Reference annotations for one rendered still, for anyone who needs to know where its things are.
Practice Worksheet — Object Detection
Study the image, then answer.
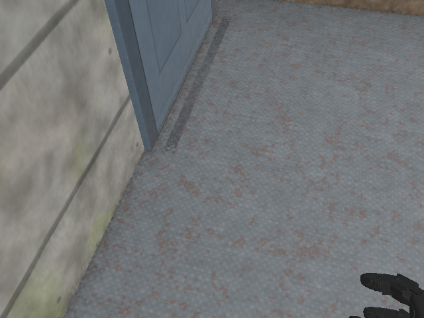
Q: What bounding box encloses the right robot hand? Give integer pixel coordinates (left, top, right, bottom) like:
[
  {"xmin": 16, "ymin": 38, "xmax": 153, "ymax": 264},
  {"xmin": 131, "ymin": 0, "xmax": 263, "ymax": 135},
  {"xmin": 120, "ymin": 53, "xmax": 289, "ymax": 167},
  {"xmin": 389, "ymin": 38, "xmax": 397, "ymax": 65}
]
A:
[{"xmin": 349, "ymin": 273, "xmax": 424, "ymax": 318}]

